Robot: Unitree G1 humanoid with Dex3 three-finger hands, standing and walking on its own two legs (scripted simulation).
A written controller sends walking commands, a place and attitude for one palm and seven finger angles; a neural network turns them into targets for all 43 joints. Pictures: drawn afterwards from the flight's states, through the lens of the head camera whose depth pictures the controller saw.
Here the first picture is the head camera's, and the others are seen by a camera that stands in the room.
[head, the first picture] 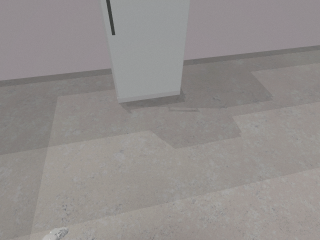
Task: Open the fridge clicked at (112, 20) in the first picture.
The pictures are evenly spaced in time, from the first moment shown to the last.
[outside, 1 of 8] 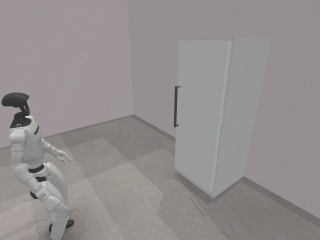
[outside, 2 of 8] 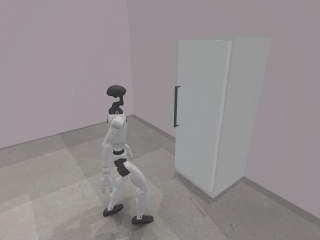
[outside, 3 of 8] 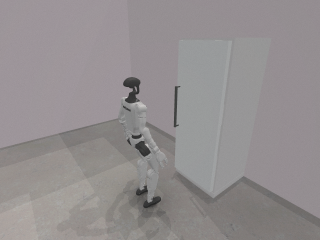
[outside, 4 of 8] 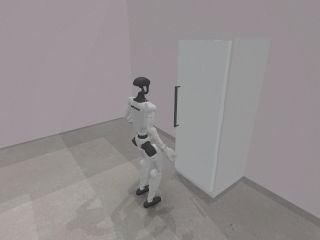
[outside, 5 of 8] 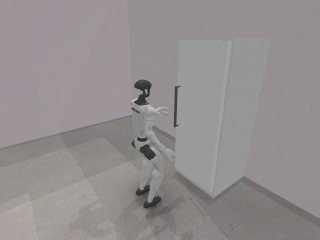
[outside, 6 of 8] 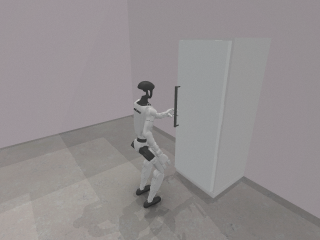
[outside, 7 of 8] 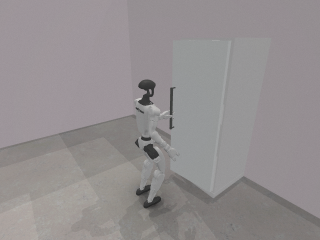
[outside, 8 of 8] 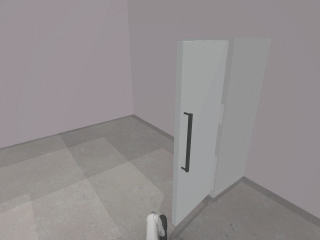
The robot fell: yes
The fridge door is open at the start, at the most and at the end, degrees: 0 98 98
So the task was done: no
